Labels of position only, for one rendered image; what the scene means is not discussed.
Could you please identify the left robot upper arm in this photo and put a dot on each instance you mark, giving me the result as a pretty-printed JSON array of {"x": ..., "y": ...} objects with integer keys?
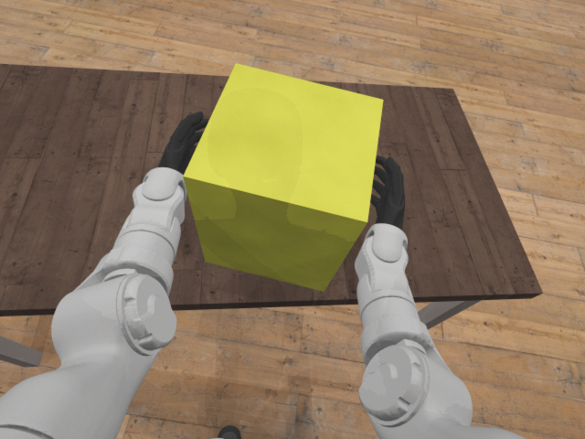
[{"x": 107, "y": 337}]

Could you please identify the right robot upper arm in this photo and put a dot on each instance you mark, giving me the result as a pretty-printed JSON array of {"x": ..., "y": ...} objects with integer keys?
[{"x": 407, "y": 395}]

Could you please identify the right robot forearm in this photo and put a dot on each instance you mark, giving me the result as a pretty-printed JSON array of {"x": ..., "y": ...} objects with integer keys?
[{"x": 386, "y": 306}]

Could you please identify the carton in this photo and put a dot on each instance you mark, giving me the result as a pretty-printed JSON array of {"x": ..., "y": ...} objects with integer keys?
[{"x": 280, "y": 182}]

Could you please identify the robot right hand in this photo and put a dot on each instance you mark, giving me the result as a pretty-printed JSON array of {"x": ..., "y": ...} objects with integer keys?
[{"x": 390, "y": 206}]

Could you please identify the table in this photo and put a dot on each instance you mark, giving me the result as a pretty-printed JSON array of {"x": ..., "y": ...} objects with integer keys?
[{"x": 75, "y": 143}]

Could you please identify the left robot forearm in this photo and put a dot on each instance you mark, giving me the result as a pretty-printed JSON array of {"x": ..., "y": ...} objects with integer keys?
[{"x": 148, "y": 240}]

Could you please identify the robot left hand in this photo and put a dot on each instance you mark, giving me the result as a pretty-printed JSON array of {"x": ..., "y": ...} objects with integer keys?
[{"x": 181, "y": 148}]

